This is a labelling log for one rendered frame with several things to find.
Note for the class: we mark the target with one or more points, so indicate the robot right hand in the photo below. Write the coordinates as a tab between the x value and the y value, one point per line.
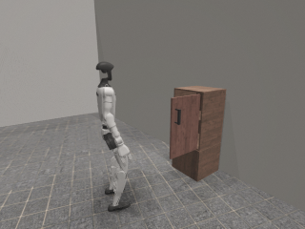
124	151

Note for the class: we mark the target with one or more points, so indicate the right robot forearm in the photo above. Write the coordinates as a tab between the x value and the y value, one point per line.
111	125

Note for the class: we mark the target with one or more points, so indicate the robot head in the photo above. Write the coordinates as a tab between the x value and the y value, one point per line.
105	67

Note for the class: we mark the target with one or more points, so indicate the right robot upper arm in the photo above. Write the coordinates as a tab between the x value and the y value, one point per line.
107	94

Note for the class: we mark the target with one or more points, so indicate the robot right foot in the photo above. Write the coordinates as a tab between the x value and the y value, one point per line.
121	205

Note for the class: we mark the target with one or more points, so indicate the cupboard door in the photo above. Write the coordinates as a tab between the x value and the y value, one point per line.
183	137

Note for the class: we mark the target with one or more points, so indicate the handle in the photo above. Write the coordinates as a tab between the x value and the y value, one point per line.
178	116

